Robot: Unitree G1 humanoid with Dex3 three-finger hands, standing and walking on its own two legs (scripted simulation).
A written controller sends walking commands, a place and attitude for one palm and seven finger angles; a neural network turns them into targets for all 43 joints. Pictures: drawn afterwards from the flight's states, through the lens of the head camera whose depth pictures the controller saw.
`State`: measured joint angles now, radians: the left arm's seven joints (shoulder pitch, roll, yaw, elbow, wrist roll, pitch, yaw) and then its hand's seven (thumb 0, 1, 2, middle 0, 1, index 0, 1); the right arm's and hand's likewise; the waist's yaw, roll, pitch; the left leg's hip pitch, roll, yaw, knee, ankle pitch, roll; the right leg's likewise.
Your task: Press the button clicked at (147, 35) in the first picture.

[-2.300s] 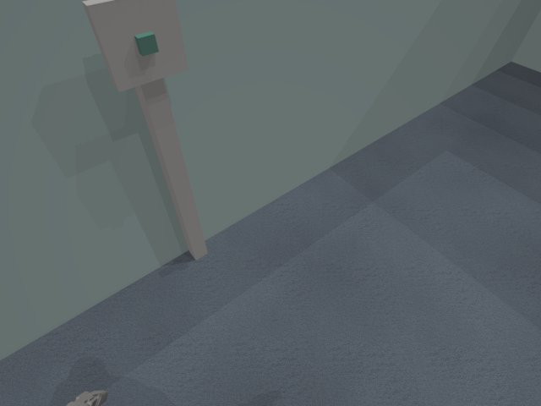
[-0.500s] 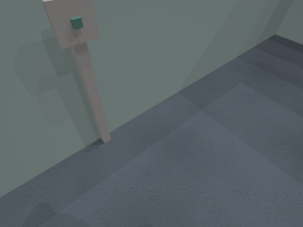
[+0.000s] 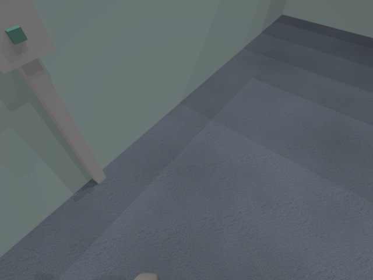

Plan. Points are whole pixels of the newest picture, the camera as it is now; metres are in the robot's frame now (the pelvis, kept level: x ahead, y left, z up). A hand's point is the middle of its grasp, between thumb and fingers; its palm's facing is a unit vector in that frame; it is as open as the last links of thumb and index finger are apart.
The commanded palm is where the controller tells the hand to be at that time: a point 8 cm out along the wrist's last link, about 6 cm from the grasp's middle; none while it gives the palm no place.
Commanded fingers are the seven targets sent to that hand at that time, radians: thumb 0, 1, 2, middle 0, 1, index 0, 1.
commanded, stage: walk to a spot facing it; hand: left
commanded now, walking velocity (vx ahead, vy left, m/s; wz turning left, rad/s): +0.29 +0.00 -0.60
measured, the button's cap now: (15, 34) +0.69 +0.58 +0.16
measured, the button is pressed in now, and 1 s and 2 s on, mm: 0 0 0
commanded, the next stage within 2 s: turn to face it in 1.26 s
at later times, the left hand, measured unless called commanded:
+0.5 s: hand (128, 228) +0.26 +0.20 -0.17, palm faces -0.31 -0.93 -0.19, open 7.4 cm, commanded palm none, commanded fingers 0.00 0.90 0.90 -0.20 -0.30 -0.20 -0.30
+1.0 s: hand (183, 174) +0.45 +0.06 -0.18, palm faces -0.48 -0.86 -0.20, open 7.3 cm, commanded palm none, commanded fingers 0.00 0.90 0.90 -0.20 -0.30 -0.20 -0.30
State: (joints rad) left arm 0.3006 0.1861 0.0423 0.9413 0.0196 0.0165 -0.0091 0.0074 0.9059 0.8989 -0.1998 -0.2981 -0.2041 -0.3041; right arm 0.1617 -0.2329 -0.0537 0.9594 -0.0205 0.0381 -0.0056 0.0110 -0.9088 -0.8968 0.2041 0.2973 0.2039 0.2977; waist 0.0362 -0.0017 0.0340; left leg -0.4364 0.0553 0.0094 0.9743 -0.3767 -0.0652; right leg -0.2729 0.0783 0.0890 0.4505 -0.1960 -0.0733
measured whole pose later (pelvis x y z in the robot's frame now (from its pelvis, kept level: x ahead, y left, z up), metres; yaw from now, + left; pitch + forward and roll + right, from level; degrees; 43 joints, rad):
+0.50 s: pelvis +0.11 +0.03 +0.00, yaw -18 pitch +1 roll -1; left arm 0.17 0.27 0.09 0.92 0.04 0.05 -0.06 0.01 0.91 0.90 -0.19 -0.30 -0.19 -0.30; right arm 0.43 -0.16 -0.01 1.02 -0.03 -0.07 -0.03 0.01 -0.91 -0.90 0.20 0.30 0.20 0.30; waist -0.02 -0.03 0.05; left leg 0.04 0.09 0.21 0.32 -0.37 -0.03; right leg -0.64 -0.08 -0.07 0.98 -0.20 0.03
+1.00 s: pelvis +0.30 -0.08 -0.01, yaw -31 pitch +0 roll -2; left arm 0.25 0.22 0.06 0.98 0.03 -0.04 -0.01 0.00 0.93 0.90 -0.20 -0.30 -0.20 -0.30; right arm 0.19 -0.16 -0.04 0.93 -0.03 -0.04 0.02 0.01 -0.91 -0.90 0.20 0.30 0.20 0.30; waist 0.00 -0.01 0.01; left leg -0.50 0.14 0.07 0.76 -0.25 -0.05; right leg -0.19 0.07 -0.02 0.48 -0.29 -0.05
